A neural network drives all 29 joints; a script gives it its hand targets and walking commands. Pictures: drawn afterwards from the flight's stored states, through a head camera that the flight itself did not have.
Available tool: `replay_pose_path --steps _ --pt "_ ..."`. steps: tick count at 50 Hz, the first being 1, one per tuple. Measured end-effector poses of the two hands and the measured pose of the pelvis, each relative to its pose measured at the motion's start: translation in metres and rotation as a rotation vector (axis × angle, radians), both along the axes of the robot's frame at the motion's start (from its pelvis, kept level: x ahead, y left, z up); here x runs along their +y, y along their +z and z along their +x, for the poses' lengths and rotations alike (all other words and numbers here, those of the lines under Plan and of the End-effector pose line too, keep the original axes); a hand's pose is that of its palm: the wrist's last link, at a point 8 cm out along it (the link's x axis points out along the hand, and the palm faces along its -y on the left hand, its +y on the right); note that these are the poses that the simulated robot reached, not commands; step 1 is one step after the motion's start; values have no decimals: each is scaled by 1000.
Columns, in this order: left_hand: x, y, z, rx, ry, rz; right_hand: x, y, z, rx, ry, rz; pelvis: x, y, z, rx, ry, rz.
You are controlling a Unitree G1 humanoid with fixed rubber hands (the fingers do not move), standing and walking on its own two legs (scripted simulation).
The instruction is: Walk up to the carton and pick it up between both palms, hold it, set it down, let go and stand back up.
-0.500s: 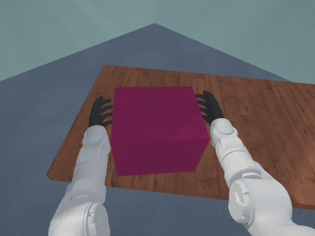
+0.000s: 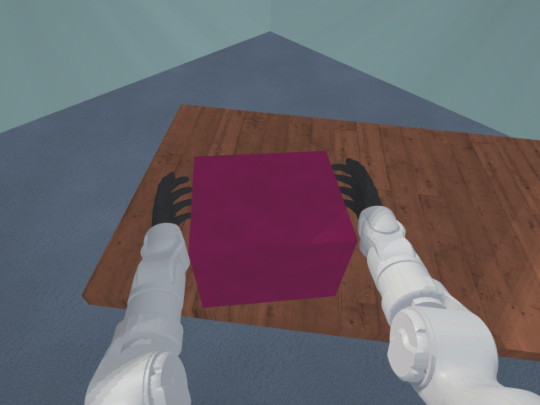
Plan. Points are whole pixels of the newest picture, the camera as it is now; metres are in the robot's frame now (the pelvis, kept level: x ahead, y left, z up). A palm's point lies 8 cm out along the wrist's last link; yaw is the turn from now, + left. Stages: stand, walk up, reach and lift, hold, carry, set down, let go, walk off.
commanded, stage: set down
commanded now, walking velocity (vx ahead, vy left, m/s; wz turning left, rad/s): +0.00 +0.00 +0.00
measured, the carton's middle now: (266, 227) +0.39 +0.08 +0.03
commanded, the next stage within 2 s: none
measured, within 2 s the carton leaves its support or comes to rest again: rests again in 0.22 s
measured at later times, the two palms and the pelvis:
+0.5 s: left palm (167, 231) +0.34 +0.22 +0.05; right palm (364, 211) +0.42 -0.08 +0.07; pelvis +0.00 +0.00 +0.00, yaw +0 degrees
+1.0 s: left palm (171, 236) +0.34 +0.22 +0.04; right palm (366, 213) +0.43 -0.08 +0.06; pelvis +0.00 +0.00 +0.00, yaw +0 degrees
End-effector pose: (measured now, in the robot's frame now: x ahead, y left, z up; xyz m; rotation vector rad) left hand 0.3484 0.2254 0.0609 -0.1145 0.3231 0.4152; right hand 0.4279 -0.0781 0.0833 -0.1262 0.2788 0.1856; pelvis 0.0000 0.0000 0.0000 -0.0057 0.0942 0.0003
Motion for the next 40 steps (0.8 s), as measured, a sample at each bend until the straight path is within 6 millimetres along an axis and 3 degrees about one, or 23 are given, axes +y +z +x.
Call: replay_pose_path --steps 40 --pt "-1 -14 -4 -13 10 -4 -3 -16 -4 13 -1 27 1 0 2 3 1 1"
